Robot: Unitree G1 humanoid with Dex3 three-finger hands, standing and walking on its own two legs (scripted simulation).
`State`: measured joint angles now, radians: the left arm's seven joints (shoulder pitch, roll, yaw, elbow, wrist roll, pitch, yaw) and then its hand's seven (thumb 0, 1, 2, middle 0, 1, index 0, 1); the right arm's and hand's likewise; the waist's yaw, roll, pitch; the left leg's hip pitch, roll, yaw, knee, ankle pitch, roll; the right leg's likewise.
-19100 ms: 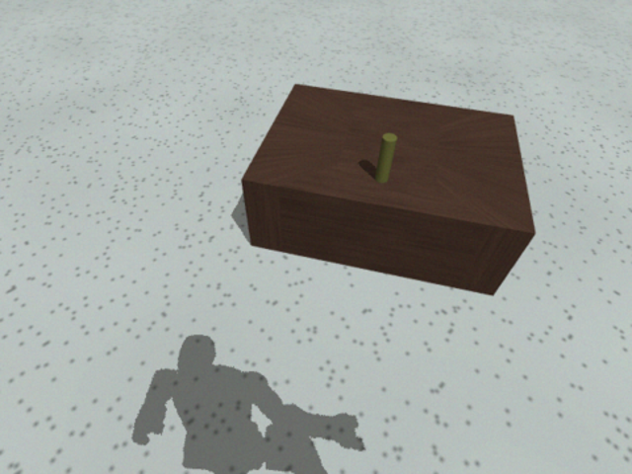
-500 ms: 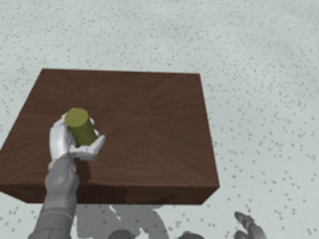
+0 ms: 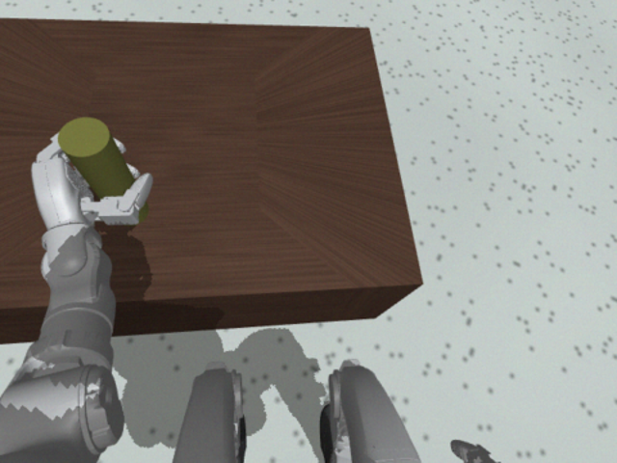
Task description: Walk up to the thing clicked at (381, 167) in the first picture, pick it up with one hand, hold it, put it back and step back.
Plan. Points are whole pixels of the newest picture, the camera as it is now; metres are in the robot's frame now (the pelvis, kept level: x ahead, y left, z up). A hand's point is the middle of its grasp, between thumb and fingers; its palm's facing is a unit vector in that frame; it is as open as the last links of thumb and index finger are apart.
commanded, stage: crouch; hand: left
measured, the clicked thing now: (111, 180) +0.45 +0.22 +0.02
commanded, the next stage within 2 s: lower in 0.56 s
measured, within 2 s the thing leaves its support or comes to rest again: rests again in 1.90 s
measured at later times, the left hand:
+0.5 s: hand (122, 183) +0.49 +0.23 -0.05, palm faces +0.28 -0.96 -0.01, open 7.6 cm
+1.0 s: hand (136, 198) +0.50 +0.24 -0.11, palm faces +0.27 -0.96 +0.00, open 7.6 cm
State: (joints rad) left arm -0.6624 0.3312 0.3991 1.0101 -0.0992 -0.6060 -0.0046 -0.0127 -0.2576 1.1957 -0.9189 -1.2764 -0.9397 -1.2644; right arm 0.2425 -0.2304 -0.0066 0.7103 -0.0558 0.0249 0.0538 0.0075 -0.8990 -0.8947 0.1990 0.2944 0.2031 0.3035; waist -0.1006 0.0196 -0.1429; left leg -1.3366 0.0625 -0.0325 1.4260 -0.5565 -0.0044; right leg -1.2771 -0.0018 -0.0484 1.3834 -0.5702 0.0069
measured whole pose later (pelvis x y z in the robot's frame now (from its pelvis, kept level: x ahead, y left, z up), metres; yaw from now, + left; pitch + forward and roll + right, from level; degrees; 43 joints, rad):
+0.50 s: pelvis -0.01 +0.00 -0.06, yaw -1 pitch +32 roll -5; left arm -0.81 0.46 0.48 1.08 -0.07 -0.57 -0.05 -0.01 -0.25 1.19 -0.91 -1.28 -0.93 -1.27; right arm 0.20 -0.24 0.01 0.71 -0.06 0.02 0.04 0.00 -0.91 -0.90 0.20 0.29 0.20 0.30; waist -0.14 0.01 -0.17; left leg -1.61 0.07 -0.06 1.64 -0.60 -0.01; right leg -1.54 0.01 -0.07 1.59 -0.61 0.00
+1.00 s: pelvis -0.03 +0.00 -0.12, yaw -2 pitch +35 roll -5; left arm -0.89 0.52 0.52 1.13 -0.06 -0.56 -0.08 -0.01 -0.25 1.19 -0.92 -1.27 -0.94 -1.26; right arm 0.19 -0.25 0.04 0.69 -0.08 0.03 0.04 0.00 -0.92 -0.90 0.20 0.29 0.20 0.30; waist -0.15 0.01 -0.16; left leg -1.83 0.07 -0.08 1.84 -0.63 -0.01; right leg -1.76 0.01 -0.07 1.80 -0.65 0.00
